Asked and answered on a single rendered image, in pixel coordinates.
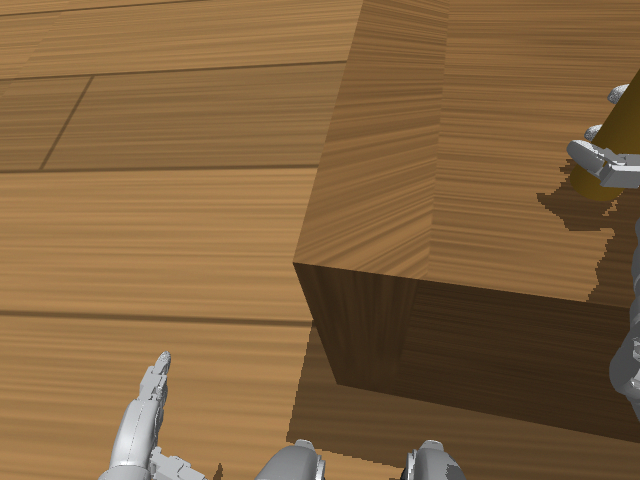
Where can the bottle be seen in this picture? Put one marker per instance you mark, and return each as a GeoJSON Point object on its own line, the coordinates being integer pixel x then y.
{"type": "Point", "coordinates": [621, 134]}

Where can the right robot hand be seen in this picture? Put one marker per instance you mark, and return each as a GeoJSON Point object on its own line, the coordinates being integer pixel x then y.
{"type": "Point", "coordinates": [620, 171]}

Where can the right robot arm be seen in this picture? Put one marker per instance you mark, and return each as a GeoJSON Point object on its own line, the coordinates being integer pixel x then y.
{"type": "Point", "coordinates": [624, 369]}

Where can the left robot hand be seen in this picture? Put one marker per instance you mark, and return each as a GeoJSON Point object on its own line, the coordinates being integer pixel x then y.
{"type": "Point", "coordinates": [137, 436]}

